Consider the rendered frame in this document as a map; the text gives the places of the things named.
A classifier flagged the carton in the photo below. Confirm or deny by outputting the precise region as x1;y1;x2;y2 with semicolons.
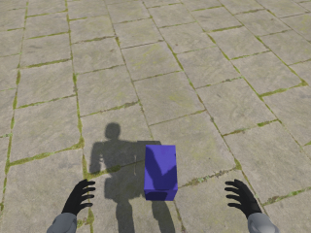
144;145;178;201

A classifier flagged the robot right hand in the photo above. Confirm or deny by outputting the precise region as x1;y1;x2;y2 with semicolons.
225;179;262;219

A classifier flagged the right robot forearm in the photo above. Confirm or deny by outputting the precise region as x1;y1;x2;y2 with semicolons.
247;213;281;233

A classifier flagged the left robot forearm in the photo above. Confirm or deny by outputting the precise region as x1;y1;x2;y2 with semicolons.
46;213;78;233

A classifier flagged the robot left hand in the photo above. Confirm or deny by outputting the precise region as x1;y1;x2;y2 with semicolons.
61;179;96;216

